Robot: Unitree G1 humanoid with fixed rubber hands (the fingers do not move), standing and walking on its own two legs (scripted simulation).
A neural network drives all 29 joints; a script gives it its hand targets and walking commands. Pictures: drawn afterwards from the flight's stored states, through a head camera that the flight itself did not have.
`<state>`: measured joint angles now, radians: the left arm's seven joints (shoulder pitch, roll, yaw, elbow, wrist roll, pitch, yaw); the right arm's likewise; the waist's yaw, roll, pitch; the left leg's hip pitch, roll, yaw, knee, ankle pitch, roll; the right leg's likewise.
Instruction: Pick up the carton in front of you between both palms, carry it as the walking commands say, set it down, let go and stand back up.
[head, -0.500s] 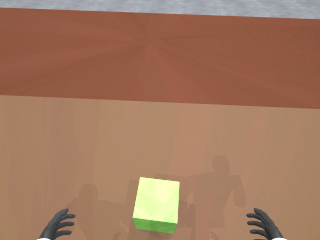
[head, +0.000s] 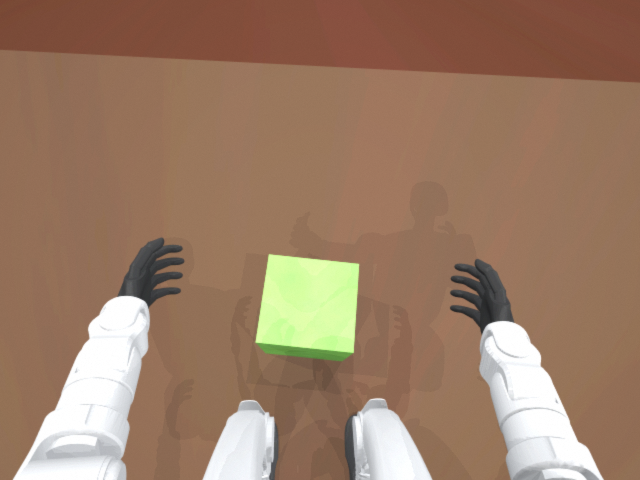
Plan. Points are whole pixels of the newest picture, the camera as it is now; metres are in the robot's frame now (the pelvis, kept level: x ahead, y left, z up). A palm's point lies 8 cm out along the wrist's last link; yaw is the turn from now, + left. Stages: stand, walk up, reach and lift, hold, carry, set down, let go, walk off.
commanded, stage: reach and lift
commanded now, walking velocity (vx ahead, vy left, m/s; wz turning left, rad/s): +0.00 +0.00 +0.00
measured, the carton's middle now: (308, 312) +0.43 +0.00 -0.56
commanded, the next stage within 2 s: none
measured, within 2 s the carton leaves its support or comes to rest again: neither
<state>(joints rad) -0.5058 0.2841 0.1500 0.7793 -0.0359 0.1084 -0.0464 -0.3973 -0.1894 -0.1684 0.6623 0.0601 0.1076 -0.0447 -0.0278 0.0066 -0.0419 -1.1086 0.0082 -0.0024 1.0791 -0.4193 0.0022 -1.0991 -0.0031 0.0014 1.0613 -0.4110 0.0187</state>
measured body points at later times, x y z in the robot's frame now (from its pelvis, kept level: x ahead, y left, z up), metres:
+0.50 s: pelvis -0.05 +0.01 -0.07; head +0.25 +0.02 +0.26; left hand +0.48 +0.19 -0.20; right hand +0.43 -0.19 -0.19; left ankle +0.04 +0.12 -0.65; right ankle +0.04 -0.13 -0.65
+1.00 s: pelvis -0.08 +0.00 -0.27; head +0.27 +0.01 +0.02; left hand +0.46 +0.19 -0.43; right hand +0.42 -0.20 -0.43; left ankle +0.04 +0.12 -0.65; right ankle +0.04 -0.13 -0.65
